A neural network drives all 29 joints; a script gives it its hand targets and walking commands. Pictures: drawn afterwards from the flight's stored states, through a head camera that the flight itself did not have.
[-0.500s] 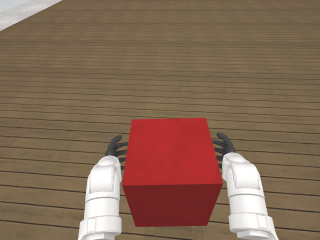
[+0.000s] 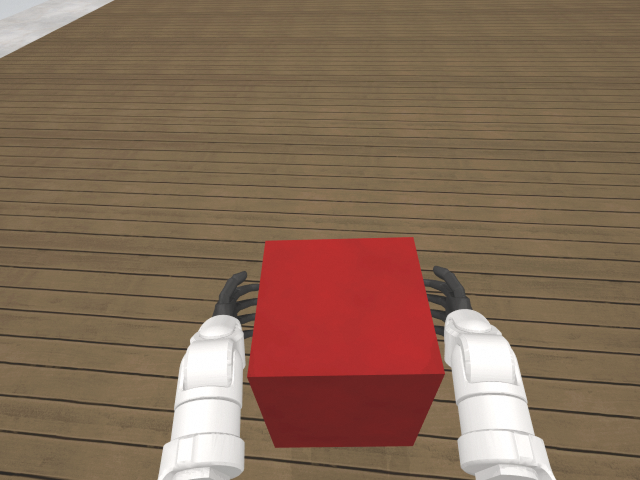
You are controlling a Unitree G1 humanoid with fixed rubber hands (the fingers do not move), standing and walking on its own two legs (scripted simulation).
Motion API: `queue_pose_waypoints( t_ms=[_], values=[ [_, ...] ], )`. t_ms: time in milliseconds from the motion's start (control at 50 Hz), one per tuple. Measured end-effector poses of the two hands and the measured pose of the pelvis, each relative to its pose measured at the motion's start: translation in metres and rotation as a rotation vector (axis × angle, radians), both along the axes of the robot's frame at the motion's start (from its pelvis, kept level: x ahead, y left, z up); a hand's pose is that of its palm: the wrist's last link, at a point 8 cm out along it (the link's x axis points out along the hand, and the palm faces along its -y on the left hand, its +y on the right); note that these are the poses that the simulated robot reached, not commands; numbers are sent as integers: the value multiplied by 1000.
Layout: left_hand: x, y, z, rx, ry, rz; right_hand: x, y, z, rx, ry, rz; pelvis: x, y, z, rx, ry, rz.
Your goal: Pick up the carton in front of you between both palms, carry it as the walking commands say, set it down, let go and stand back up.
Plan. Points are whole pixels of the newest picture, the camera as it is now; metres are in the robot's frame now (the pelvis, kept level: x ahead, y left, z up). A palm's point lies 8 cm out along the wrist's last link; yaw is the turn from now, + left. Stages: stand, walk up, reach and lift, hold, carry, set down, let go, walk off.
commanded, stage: hold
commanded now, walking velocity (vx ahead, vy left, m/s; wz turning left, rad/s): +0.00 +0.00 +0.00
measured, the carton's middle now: (341, 346) +0.31 -0.01 -0.03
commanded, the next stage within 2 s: set down in 0.90 s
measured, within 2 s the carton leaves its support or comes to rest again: neither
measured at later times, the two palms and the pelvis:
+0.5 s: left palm (230, 331) +0.29 +0.14 +0.05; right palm (458, 313) +0.30 -0.16 +0.05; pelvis +0.00 -0.03 +0.01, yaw +4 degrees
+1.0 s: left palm (226, 334) +0.28 +0.14 +0.05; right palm (455, 313) +0.30 -0.16 +0.05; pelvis +0.00 -0.03 +0.01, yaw +5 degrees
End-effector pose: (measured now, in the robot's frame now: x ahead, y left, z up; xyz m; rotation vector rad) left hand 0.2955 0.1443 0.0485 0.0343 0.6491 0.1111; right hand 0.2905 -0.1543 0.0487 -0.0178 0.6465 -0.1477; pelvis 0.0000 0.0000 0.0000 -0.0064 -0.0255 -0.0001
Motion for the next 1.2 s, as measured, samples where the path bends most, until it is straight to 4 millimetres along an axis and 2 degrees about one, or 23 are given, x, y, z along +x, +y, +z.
queue_pose_waypoints(
  t_ms=[220, 540, 940, 1080, 1200],
  values=[
    [-13, 14, 1, 19, 3, 84, 12, 15, -3, 10, 3, 89, 2, -11, 6, 0, -100, 60],
    [-10, -8, 4, 24, 5, 78, 13, -7, -3, 16, 5, 83, 5, -31, 7, 7, -119, 76],
    [-16, -3, 5, 21, 2, 89, 11, -2, -1, 18, 1, 91, -1, -30, 7, 6, -123, 81],
    [-6, -1, 0, 1, 2, 103, 21, 0, -7, 54, 4, 66, -5, -27, 4, 3, -118, 85],
    [13, 1, -19, -6, 12, 122, 43, 2, -26, 81, 14, 59, -8, -25, -3, 5, -82, 99]
  ],
)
